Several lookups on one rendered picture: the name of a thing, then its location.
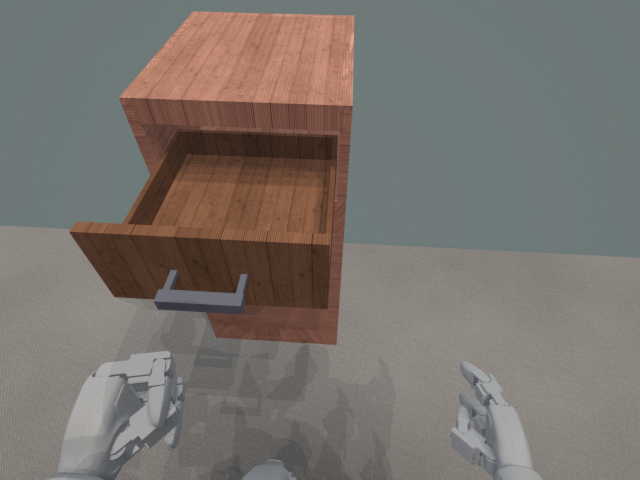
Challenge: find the handle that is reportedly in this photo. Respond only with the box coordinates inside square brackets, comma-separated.
[153, 270, 248, 314]

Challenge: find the drawer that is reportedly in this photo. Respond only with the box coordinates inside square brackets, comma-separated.
[69, 129, 338, 309]

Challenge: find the robot right hand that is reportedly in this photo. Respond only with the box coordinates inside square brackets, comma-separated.
[451, 361, 533, 479]

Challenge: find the robot left hand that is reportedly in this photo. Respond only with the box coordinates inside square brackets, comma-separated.
[58, 351, 187, 480]

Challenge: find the cabinet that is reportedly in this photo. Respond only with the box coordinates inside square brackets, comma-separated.
[119, 11, 354, 345]

